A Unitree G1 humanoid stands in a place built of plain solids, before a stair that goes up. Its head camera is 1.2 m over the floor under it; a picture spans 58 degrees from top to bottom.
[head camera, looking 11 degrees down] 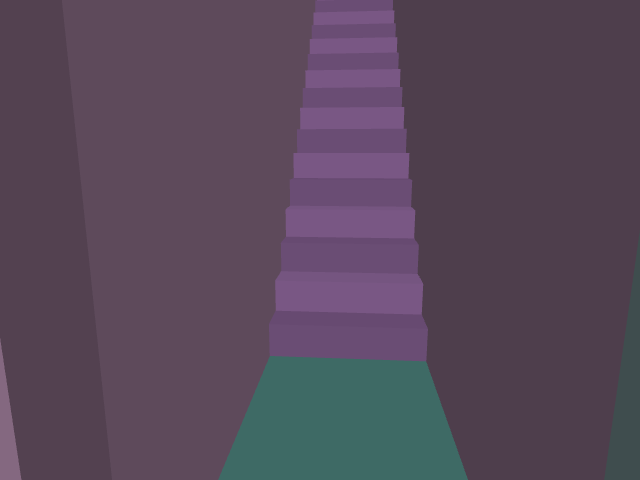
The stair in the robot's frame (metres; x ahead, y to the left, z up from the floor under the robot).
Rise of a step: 0.20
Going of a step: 0.23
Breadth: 0.94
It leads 4 degrees to the right of straight ahead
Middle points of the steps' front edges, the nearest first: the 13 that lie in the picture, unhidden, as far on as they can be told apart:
2.43 -0.16 0.21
2.66 -0.18 0.41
2.89 -0.20 0.61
3.13 -0.22 0.82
3.36 -0.23 1.02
3.59 -0.25 1.22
3.83 -0.27 1.43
4.06 -0.29 1.63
4.30 -0.30 1.84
4.53 -0.32 2.04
4.76 -0.34 2.24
5.00 -0.36 2.45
5.23 -0.38 2.65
